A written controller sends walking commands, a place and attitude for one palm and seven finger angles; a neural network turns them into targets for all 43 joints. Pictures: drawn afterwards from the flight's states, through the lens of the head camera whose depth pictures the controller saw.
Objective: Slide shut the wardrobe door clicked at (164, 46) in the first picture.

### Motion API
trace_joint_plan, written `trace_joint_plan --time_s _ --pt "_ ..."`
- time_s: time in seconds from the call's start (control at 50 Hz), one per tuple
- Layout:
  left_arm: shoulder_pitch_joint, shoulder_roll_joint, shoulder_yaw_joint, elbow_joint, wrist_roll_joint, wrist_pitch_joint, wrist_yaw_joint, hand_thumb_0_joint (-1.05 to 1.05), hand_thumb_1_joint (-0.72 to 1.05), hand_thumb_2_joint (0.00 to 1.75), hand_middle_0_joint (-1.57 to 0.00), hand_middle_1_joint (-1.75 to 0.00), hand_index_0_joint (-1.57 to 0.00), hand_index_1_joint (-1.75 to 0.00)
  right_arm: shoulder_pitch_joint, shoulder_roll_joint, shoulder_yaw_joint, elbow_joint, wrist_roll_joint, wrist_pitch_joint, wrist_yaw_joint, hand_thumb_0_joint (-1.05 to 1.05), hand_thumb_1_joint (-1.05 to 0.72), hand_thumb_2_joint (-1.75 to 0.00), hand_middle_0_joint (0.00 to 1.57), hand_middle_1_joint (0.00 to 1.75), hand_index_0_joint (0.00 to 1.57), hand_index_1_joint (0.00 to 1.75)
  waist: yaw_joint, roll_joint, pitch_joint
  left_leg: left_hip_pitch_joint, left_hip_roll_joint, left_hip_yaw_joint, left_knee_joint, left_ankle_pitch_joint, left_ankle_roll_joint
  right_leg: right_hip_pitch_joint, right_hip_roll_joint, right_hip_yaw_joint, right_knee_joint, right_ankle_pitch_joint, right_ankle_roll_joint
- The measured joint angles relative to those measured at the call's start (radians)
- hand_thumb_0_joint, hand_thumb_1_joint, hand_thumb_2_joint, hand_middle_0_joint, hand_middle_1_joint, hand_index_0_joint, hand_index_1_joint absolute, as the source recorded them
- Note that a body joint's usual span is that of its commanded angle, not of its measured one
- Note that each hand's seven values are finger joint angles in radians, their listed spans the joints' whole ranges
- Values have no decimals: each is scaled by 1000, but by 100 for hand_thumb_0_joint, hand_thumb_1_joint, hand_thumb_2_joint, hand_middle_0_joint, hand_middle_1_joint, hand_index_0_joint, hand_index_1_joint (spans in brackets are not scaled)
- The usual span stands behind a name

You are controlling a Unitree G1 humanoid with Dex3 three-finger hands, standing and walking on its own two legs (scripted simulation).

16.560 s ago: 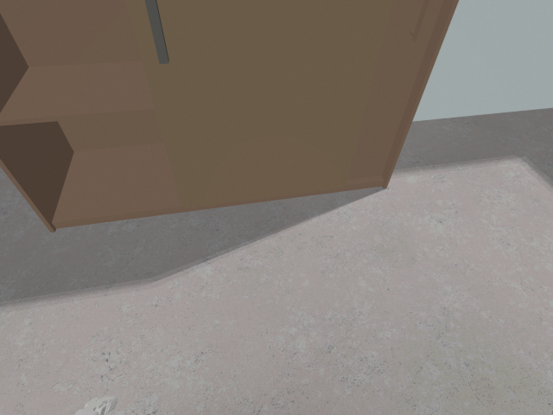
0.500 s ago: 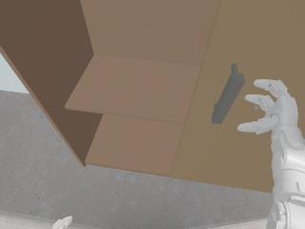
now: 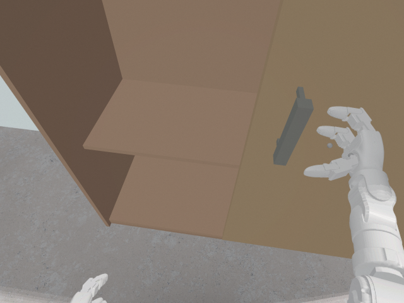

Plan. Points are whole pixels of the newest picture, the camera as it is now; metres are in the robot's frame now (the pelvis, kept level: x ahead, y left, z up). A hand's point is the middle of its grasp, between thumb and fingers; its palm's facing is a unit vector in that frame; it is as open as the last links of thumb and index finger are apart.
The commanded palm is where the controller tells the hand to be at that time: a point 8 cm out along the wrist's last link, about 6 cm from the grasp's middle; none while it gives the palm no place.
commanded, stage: move the hooked fingers beside the handle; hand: right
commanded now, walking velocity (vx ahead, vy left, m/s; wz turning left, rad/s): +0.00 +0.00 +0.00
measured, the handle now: (289, 127) +0.47 -0.13 +0.11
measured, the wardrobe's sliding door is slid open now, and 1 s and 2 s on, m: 0.57 0.57 0.57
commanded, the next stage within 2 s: feel for the door with the fingertips in 0.20 s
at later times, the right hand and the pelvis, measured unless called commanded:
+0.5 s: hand (322, 143) +0.42 -0.19 +0.11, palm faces +0.06 +1.00 +0.00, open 13.8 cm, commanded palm +0.39 -0.23 +0.11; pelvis +0.00 +0.00 +0.00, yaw +0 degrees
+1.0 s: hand (306, 141) +0.43 -0.16 +0.11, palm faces +0.06 +1.00 -0.02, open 13.6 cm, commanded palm +0.40 -0.21 +0.11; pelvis +0.00 +0.01 +0.00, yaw +0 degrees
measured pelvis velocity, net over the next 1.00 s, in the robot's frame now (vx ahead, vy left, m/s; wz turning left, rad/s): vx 0.00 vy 0.01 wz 0.00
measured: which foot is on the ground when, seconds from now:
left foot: down 0.00-1.00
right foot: down 0.00-1.00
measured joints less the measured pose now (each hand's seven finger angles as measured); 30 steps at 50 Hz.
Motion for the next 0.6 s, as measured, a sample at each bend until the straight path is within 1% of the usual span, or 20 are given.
trace_joint_plan --time_s 0.08,0.14,0.26,0.3,0.36,0.42,0.5,0.6 --pt "2 4 -5 6 -5 4 5 0 90 90 -20 -30 -20 -30 -27 -21 -6 45 12 16 16 -1 50 -30 30 120 30 120 3 2 -2 -1 0 1 -1 1 0 -2 0 1 0 1 -1" --pt "9 10 -2 2 -7 3 6 0 90 90 -20 -30 -20 -30 -36 -28 3 64 15 28 23 -1 50 -30 30 120 30 120 4 0 0 -8 1 3 0 3 -1 -11 1 3 2 2 -2" --pt "16 17 8 10 -4 2 6 0 90 90 -20 -30 -20 -30 -33 -1 25 42 12 9 11 -1 50 -30 30 120 30 120 3 -2 10 -18 3 5 4 2 -3 -23 4 5 9 2 -3" --pt "14 15 7 18 -1 2 5 0 90 90 -20 -30 -20 -30 -43 7 21 43 8 1 3 -1 50 -30 30 120 30 120 6 1 11 -20 3 4 6 1 -3 -24 4 4 9 1 -4" --pt "16 10 5 21 0 3 4 0 90 90 -20 -30 -20 -30 -53 3 12 58 -1 -6 -5 -1 50 -30 33 122 31 121 10 5 8 -23 3 2 7 0 -3 -24 3 3 7 1 -3" --pt "23 8 6 20 0 3 0 0 90 90 -20 -30 -20 -30 -53 1 15 61 -2 -2 -14 -1 50 -30 34 124 33 123 9 3 4 -23 2 3 5 0 -1 -25 2 4 7 1 -2" --pt "27 5 8 21 -2 4 -6 0 90 90 -20 -30 -20 -30 -45 7 23 55 7 6 -25 -1 50 -30 33 123 33 123 6 -2 -1 -18 0 3 2 0 -1 -21 1 4 6 -1 -1" --pt "23 3 12 22 -3 2 -11 1 90 90 -20 -30 -20 -30 -40 33 52 36 7 10 -40 -1 50 -30 32 122 31 122 2 -5 -2 -15 0 6 3 -2 0 -20 1 8 9 -3 0"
